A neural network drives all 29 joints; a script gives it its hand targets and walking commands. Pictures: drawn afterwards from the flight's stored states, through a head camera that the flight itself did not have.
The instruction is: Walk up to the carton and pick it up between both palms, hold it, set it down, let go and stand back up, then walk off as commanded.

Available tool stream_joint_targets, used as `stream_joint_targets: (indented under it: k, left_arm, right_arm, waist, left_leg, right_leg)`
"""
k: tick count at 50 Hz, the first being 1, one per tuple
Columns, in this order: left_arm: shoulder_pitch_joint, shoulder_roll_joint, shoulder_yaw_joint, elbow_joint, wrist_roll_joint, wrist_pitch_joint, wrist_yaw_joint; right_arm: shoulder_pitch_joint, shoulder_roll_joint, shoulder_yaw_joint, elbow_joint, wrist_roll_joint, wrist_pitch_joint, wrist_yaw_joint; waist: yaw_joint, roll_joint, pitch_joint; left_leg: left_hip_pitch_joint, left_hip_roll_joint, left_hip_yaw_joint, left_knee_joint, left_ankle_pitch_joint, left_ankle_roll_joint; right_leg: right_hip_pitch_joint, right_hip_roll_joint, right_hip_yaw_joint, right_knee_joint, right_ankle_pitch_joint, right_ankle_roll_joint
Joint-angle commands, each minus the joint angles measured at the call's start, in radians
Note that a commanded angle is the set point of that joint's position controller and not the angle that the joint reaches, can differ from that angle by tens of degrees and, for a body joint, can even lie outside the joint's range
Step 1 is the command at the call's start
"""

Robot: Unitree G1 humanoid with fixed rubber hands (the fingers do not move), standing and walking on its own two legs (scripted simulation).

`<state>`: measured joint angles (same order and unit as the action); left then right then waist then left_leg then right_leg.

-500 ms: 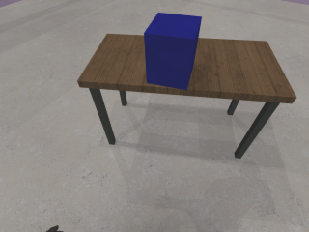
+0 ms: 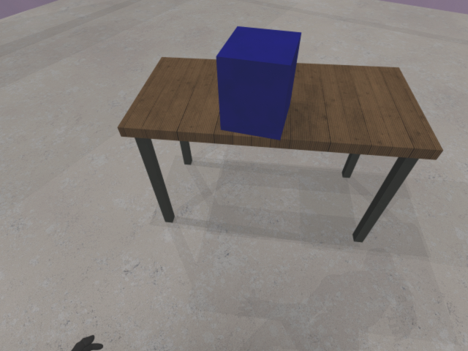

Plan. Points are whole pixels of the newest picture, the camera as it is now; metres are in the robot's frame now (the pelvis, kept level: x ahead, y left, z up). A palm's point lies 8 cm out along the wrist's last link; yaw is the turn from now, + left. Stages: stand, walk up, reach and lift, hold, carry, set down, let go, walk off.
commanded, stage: stand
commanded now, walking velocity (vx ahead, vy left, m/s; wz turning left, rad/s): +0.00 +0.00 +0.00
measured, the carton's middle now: (258, 83) +0.87 -0.06 +0.00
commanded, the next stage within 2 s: none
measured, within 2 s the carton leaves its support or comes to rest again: neither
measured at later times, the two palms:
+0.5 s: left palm out of the picture +0.10 +0.30 -0.09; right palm out of the picture +0.05 -0.31 -0.11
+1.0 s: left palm out of the picture +0.10 +0.30 -0.09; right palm out of the picture +0.06 -0.31 -0.11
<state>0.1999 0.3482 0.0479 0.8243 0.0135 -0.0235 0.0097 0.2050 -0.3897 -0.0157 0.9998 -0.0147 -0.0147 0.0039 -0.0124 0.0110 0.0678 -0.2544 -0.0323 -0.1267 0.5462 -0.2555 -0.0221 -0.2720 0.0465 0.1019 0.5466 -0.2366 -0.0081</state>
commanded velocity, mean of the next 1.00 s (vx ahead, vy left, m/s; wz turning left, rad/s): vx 0.00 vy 0.00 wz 0.00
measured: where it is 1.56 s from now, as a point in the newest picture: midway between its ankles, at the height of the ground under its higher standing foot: outside the picture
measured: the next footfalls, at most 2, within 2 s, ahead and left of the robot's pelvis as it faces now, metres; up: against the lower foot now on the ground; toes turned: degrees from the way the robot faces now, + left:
none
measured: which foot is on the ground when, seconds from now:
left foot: down 0.00-1.00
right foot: down 0.00-1.00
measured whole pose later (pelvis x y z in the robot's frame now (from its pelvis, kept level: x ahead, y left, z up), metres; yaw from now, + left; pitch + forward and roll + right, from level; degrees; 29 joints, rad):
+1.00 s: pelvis +0.00 +0.00 +0.00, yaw +0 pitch -2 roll +0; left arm 0.19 0.35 0.05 0.87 0.01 -0.02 0.01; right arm 0.19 -0.39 -0.02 1.04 -0.01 -0.02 0.00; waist -0.01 0.01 0.05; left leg -0.24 -0.03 -0.13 0.51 -0.23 -0.02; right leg -0.25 0.05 0.10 0.49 -0.21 0.00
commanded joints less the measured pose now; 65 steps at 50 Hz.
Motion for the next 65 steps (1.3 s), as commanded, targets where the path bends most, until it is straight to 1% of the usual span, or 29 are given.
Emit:
stream_joint_targets:
  k: [1, 2, 6, 8, 11, 13, 15, 16, 19, 20, 23, 26, 27, 32, 34, 36, 39, 43, 44, 46, 48, 50, 52, 56, 59, 61, 63, 64, 65]
  left_arm:
    - [-0.08, 0.258, 0.026, 0.048, -0.009, -0.025, 0.006]
    - [-0.109, 0.228, 0.019, 0.024, -0.011, -0.03, -0.001]
    - [-0.088, 0.202, 0.017, 0.042, -0.028, -0.016, -0.002]
    - [-0.071, 0.191, 0.007, 0.058, -0.017, -0.012, -0.006]
    - [-0.086, 0.209, 0.016, 0.047, -0.012, -0.025, -0.008]
    - [-0.103, 0.237, 0.023, 0.055, -0.006, -0.025, -0.002]
    - [-0.095, 0.195, 0.008, 0.058, -0.015, -0.021, -0.006]
    - [-0.091, 0.202, 0.021, 0.051, -0.015, -0.022, -0.009]
    - [-0.12, 0.209, 0.017, 0.052, -0.01, -0.016, -0.012]
    - [-0.095, 0.232, 0.029, 0.054, -0.02, -0.018, -0.013]
    - [-0.086, 0.201, 0.015, 0.055, -0.005, -0.022, -0.01]
    - [-0.086, 0.212, 0.019, 0.067, -0.005, -0.018, -0.008]
    - [-0.114, 0.233, 0.024, 0.072, -0.011, -0.021, -0.003]
    - [-0.092, 0.235, 0.026, 0.069, -0.011, -0.007, -0.01]
    - [-0.096, 0.221, 0.017, 0.06, -0.013, -0.014, -0.006]
    - [-0.093, 0.207, 0.022, 0.066, -0.008, -0.019, -0.005]
    - [-0.078, 0.242, 0.031, 0.08, -0.009, -0.009, 0.002]
    - [-0.078, 0.184, 0.001, 0.081, -0.017, -0.021, -0.004]
    - [-0.085, 0.184, 0.007, 0.069, -0.017, -0.023, -0.004]
    - [-0.101, 0.227, 0.023, 0.052, -0.009, -0.03, -0.004]
    - [-0.123, 0.197, 0.012, 0.063, -0.012, -0.021, -0.007]
    - [-0.104, 0.249, 0.031, 0.068, -0.014, -0.015, 0.001]
    - [-0.102, 0.218, 0.015, 0.065, -0.008, -0.013, -0.009]
    - [-0.106, 0.17, 0.006, 0.074, -0.003, -0.017, -0.009]
    - [-0.119, 0.218, 0.023, 0.061, -0.012, -0.02, -0.002]
    - [-0.104, 0.206, 0.022, 0.082, -0.007, -0.022, 0.0]
    - [-0.106, 0.203, 0.017, 0.048, -0.013, -0.026, -0.001]
    - [-0.101, 0.208, 0.017, 0.063, -0.009, -0.022, -0.003]
    - [-0.099, 0.19, 0.009, 0.07, -0.012, -0.015, 0.0]
  right_arm:
    - [-0.097, -0.155, -0.024, -0.027, 0.017, -0.028, 0.0]
    - [-0.078, -0.154, -0.02, -0.037, 0.019, -0.032, -0.003]
    - [-0.108, -0.189, -0.028, -0.02, 0.006, -0.035, -0.004]
    - [-0.109, -0.164, -0.011, -0.022, 0.003, -0.042, -0.002]
    - [-0.098, -0.165, -0.022, -0.007, 0.011, -0.034, 0.003]
    - [-0.085, -0.159, -0.025, -0.018, 0.008, -0.033, 0.003]
    - [-0.076, -0.222, -0.035, 0.0, 0.006, -0.034, 0.0]
    - [-0.085, -0.177, -0.03, 0.001, 0.007, -0.031, 0.005]
    - [-0.099, -0.157, -0.025, -0.01, 0.01, -0.028, 0.005]
    - [-0.099, -0.183, -0.032, -0.003, 0.013, -0.034, 0.001]
    - [-0.093, -0.194, -0.036, -0.009, 0.009, -0.032, -0.004]
    - [-0.117, -0.21, -0.035, -0.007, 0.012, -0.034, -0.005]
    - [-0.128, -0.15, -0.02, -0.015, 0.002, -0.029, 0.0]
    - [-0.079, -0.178, -0.026, 0.001, 0.013, -0.025, -0.003]
    - [-0.075, -0.196, -0.031, -0.003, 0.019, -0.027, 0.0]
    - [-0.071, -0.182, -0.031, -0.002, 0.009, -0.036, -0.004]
    - [-0.088, -0.164, -0.022, 0.007, 0.006, -0.024, -0.001]
    - [-0.121, -0.185, -0.025, 0.003, 0.012, -0.031, 0.0]
    - [-0.083, -0.186, -0.029, 0.007, 0.015, -0.031, -0.006]
    - [-0.088, -0.184, -0.029, -0.001, 0.007, -0.028, -0.007]
    - [-0.107, -0.178, -0.028, -0.002, 0.01, -0.029, -0.005]
    - [-0.074, -0.168, -0.027, 0.006, 0.016, -0.019, -0.001]
    - [-0.093, -0.184, -0.024, 0.002, 0.011, -0.024, -0.007]
    - [-0.147, -0.191, -0.028, -0.018, 0.006, -0.032, -0.001]
    - [-0.093, -0.153, -0.021, -0.006, 0.007, -0.026, 0.003]
    - [-0.074, -0.146, -0.021, 0.0, 0.014, -0.029, -0.005]
    - [-0.105, -0.171, -0.028, -0.008, 0.011, -0.03, -0.008]
    - [-0.102, -0.203, -0.034, 0.004, 0.013, -0.019, -0.005]
    - [-0.077, -0.18, -0.026, 0.0, 0.006, -0.019, -0.008]
  waist:
    - [0.007, -0.026, -0.158]
    - [-0.002, -0.066, -0.132]
    - [0.031, 0.005, -0.105]
    - [0.029, -0.06, -0.08]
    - [0.026, 0.011, -0.172]
    - [0.003, -0.1, -0.079]
    - [-0.003, -0.001, -0.08]
    - [0.025, -0.03, -0.113]
    - [0.003, -0.069, -0.093]
    - [0.013, 0.002, -0.13]
    - [0.005, -0.053, -0.182]
    - [0.014, 0.033, -0.129]
    - [0.004, -0.021, -0.097]
    - [0.02, -0.068, -0.12]
    - [0.002, -0.006, -0.136]
    - [0.015, -0.066, -0.109]
    - [0.008, 0.004, -0.1]
    - [0.036, -0.023, -0.134]
    - [0.016, -0.035, -0.154]
    - [0.013, -0.084, -0.156]
    - [0.007, -0.008, -0.152]
    - [0.0, -0.082, -0.108]
    - [0.017, -0.026, -0.064]
    - [0.031, -0.034, -0.097]
    - [-0.003, -0.05, -0.114]
    - [-0.005, 0.02, -0.172]
    - [0.018, -0.053, -0.181]
    - [0.019, 0.022, -0.222]
    - [0.005, -0.031, -0.158]
  left_leg:
    - [0.104, 0.1, -0.07, -0.137, 0.115, 0.062]
    - [0.09, 0.092, -0.068, -0.139, 0.122, 0.073]
    - [0.033, 0.138, -0.131, -0.197, 0.069, 0.085]
    - [0.0, 0.125, -0.102, -0.2, 0.008, 0.077]
    - [0.052, 0.107, -0.09, -0.198, 0.042, 0.06]
    - [0.032, 0.084, -0.07, -0.164, 0.079, 0.057]
    - [0.027, 0.09, -0.068, -0.194, -0.01, 0.061]
    - [0.032, 0.106, -0.087, -0.194, -0.025, 0.063]
    - [0.046, 0.099, -0.06, -0.175, 0.05, 0.067]
    - [0.075, 0.111, -0.092, -0.175, 0.093, 0.059]
    - [0.072, 0.125, -0.075, -0.178, 0.088, 0.057]
    - [0.03, 0.107, -0.09, -0.2, 0.041, 0.063]
    - [0.03, 0.113, -0.084, -0.203, 0.031, 0.059]
    - [0.054, 0.087, -0.064, -0.165, 0.04, 0.06]
    - [0.081, 0.09, -0.06, -0.176, 0.044, 0.057]
    - [0.032, 0.098, -0.085, -0.186, 0.057, 0.069]
    - [0.03, 0.102, -0.079, -0.191, 0.051, 0.058]
    - [0.05, 0.113, -0.089, -0.181, 0.094, 0.063]
    - [0.056, 0.103, -0.073, -0.188, 0.125, 0.054]
    - [0.057, 0.114, -0.076, -0.184, 0.093, 0.062]
    - [0.067, 0.097, -0.068, -0.185, 0.057, 0.058]
    - [0.051, 0.094, -0.08, -0.199, 0.028, 0.06]
    - [0.009, 0.105, -0.084, -0.202, -0.032, 0.059]
    - [0.014, 0.109, -0.09, -0.194, -0.011, 0.062]
    - [0.052, 0.111, -0.097, -0.206, 0.088, 0.067]
    - [0.092, 0.109, -0.067, -0.182, 0.135, 0.059]
    - [0.095, 0.117, -0.076, -0.174, 0.169, 0.061]
    - [0.121, 0.114, -0.046, -0.155, 0.208, 0.06]
    - [0.099, 0.113, -0.072, -0.178, 0.197, 0.057]
  right_leg:
    - [0.084, -0.147, 0.131, -0.17, 0.068, -0.055]
    - [0.089, -0.152, 0.139, -0.206, 0.06, -0.056]
    - [0.109, -0.118, 0.099, -0.154, 0.054, -0.049]
    - [0.097, -0.126, 0.088, -0.181, 0.002, -0.045]
    - [0.143, -0.125, 0.101, -0.179, 0.02, -0.042]
    - [0.077, -0.136, 0.13, -0.225, 0.007, -0.049]
    - [0.066, -0.12, 0.106, -0.215, -0.003, -0.03]
    - [0.089, -0.126, 0.104, -0.214, -0.049, -0.041]
    - [0.059, -0.138, 0.129, -0.217, -0.042, -0.05]
    - [0.081, -0.123, 0.115, -0.196, 0.015, -0.045]
    - [0.141, -0.133, 0.095, -0.189, 0.025, -0.039]
    - [0.125, -0.119, 0.092, -0.191, 0.034, -0.043]
    - [0.086, -0.124, 0.097, -0.198, -0.005, -0.034]
    - [0.091, -0.135, 0.133, -0.23, -0.077, -0.043]
    - [0.092, -0.129, 0.125, -0.234, -0.055, -0.032]
    - [0.096, -0.122, 0.109, -0.207, -0.063, -0.03]
    - [0.114, -0.121, 0.105, -0.201, 0.034, -0.041]
    - [0.144, -0.133, 0.096, -0.186, 0.12, -0.039]
    - [0.165, -0.14, 0.097, -0.175, 0.152, -0.044]
    - [0.134, -0.124, 0.099, -0.194, 0.114, -0.036]
    - [0.109, -0.141, 0.125, -0.204, 0.051, -0.044]
    - [0.102, -0.135, 0.124, -0.229, -0.044, -0.045]
    - [0.077, -0.123, 0.108, -0.231, -0.089, -0.037]
    - [0.1, -0.117, 0.095, -0.237, -0.035, -0.037]
    - [0.107, -0.124, 0.09, -0.198, 0.084, -0.04]
    - [0.145, -0.132, 0.108, -0.195, 0.107, -0.039]
    - [0.156, -0.138, 0.105, -0.176, 0.148, -0.046]
    - [0.151, -0.139, 0.093, -0.184, 0.149, -0.035]
    - [0.145, -0.14, 0.089, -0.178, 0.187, -0.039]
